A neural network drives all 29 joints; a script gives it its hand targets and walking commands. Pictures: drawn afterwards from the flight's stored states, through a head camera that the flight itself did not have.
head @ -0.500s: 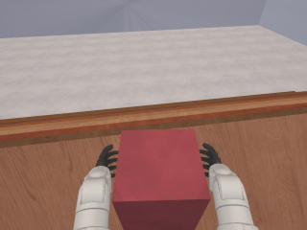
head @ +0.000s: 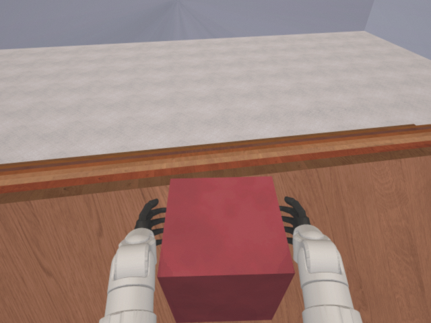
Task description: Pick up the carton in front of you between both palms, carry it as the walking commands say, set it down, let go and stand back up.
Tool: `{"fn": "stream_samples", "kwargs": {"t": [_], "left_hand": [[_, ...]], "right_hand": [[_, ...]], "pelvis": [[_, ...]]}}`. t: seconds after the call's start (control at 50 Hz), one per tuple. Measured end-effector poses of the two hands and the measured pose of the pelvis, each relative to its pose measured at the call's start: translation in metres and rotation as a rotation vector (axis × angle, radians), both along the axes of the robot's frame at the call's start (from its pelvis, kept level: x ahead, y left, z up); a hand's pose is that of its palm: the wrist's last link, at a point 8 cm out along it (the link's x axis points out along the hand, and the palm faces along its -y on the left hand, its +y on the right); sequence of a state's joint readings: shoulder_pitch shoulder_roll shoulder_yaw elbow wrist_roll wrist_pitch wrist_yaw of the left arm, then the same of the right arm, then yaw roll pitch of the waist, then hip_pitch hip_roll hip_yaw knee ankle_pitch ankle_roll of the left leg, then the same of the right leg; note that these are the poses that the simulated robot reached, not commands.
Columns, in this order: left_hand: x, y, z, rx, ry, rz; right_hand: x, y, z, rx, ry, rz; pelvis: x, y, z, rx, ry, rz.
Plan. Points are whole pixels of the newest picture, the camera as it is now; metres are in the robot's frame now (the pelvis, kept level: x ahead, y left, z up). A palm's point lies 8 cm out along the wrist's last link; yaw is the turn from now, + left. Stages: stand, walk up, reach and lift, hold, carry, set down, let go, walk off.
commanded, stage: hold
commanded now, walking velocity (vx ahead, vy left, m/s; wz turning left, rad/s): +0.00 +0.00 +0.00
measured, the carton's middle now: (222, 251) +0.30 +0.00 -0.02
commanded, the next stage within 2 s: carry in 0.70 s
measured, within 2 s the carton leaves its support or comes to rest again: neither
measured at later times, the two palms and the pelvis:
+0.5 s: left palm (144, 237) +0.29 +0.15 +0.05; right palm (301, 234) +0.29 -0.15 +0.05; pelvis +0.01 +0.00 +0.00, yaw +0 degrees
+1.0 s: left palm (144, 211) +0.34 +0.16 +0.07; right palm (293, 206) +0.34 -0.14 +0.07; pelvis +0.06 +0.00 -0.02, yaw -1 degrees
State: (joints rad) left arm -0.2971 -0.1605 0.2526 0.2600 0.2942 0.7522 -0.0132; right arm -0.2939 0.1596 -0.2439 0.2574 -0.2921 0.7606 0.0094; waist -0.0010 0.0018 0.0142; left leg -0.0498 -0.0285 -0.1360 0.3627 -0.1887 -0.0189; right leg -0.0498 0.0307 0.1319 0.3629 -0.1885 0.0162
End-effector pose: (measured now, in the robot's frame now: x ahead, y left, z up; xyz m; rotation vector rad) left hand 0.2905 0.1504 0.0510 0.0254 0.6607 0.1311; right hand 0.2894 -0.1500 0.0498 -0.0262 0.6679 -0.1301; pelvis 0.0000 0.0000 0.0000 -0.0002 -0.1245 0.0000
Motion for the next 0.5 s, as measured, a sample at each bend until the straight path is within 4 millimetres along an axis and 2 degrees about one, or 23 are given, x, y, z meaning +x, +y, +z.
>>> {"fn": "stream_samples", "kwargs": {"t": [0.5], "left_hand": [[-0.0002, -0.0001, -0.0010, 0.010, 0.007, -0.008]], "right_hand": [[-0.0007, 0.0001, -0.0011, -0.010, 0.007, 0.005]], "pelvis": [[0.0055, 0.0005, 0.0011, 0.000, -0.001, -0.002]]}}
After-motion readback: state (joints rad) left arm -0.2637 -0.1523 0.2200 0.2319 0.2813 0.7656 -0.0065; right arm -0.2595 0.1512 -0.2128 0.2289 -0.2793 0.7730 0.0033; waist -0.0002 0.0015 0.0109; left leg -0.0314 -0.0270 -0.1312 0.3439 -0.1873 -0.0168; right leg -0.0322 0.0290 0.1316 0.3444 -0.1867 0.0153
